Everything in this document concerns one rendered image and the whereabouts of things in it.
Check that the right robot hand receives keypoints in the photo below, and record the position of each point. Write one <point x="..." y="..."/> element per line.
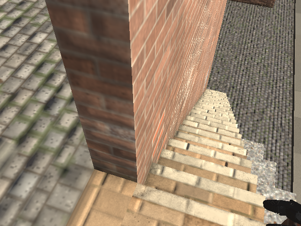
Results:
<point x="290" y="209"/>

